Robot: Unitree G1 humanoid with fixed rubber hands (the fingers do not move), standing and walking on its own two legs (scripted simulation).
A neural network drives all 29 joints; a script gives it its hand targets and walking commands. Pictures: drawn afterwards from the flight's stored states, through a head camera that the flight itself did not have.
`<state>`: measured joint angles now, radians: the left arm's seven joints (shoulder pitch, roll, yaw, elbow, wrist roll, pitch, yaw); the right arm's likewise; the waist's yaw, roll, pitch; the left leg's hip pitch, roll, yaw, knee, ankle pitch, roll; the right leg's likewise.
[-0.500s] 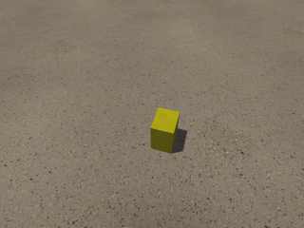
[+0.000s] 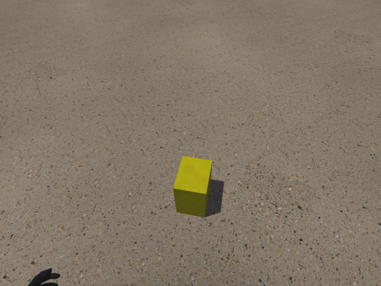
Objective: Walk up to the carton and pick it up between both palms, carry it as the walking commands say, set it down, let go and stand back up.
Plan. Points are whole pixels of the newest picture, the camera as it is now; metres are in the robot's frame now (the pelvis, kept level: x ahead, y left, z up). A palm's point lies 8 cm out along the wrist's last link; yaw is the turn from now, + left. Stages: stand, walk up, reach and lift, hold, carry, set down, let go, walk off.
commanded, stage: walk up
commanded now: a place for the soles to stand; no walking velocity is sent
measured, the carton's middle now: (193, 187) +0.72 -0.02 -0.63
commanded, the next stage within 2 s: none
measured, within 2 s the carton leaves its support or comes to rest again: neither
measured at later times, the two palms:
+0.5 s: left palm (56, 255) +0.24 +0.32 -0.09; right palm (365, 258) +0.19 -0.35 -0.06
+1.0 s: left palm (67, 233) +0.29 +0.30 -0.08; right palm (332, 222) +0.28 -0.33 -0.08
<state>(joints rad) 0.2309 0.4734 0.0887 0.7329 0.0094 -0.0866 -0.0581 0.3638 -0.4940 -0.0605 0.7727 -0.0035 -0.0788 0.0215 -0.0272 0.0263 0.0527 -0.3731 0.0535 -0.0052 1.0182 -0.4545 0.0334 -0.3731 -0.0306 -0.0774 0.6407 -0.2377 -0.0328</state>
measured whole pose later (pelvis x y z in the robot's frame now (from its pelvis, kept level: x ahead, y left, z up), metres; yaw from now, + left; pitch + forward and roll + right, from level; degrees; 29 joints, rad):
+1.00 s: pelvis +0.17 -0.01 +0.02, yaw +2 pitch -2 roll +0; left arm 0.03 0.41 0.01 1.04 -0.01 -0.02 -0.01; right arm 0.09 -0.42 0.00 1.06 0.00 -0.04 0.00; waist 0.00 -0.01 0.04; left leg -0.17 0.02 -0.01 0.48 -0.27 -0.03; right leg -0.25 -0.05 -0.07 0.48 -0.19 0.01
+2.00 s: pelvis +0.30 +0.09 +0.00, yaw -14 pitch -2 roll -1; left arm 0.15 0.45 0.04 0.86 -0.01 0.00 0.00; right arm 0.18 -0.43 -0.05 0.85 -0.02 -0.05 -0.01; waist 0.00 -0.01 0.08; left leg -0.27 0.07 0.08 0.68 -0.37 0.00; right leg -0.33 0.03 0.02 0.77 -0.45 -0.04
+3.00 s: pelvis +0.30 +0.10 +0.02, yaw -19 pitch -2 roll +1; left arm 0.12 0.43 0.01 1.02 0.01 -0.02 0.02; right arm 0.04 -0.43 -0.07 1.00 -0.01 0.03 0.02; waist -0.01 0.01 0.09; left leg -0.16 0.06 0.18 0.50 -0.29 0.01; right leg -0.24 0.01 0.09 0.52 -0.23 0.02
